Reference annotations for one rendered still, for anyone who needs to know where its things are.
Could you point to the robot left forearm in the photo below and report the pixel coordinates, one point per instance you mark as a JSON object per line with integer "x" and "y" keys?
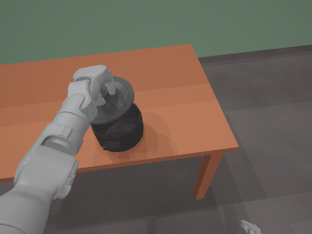
{"x": 67, "y": 130}

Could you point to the robot left upper arm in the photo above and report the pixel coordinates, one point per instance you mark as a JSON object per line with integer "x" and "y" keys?
{"x": 48, "y": 175}

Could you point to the left robot hand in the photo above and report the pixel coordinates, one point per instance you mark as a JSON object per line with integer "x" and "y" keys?
{"x": 103, "y": 76}

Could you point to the knob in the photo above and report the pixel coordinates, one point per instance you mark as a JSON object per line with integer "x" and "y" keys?
{"x": 104, "y": 93}

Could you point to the pot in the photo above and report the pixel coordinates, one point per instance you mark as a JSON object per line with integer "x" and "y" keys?
{"x": 121, "y": 134}

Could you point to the right robot hand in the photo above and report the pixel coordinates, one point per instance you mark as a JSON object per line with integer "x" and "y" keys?
{"x": 250, "y": 228}

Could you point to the table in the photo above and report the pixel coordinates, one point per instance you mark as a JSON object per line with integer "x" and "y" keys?
{"x": 180, "y": 114}

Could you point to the lid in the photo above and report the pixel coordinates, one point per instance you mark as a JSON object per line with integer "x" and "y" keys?
{"x": 116, "y": 105}

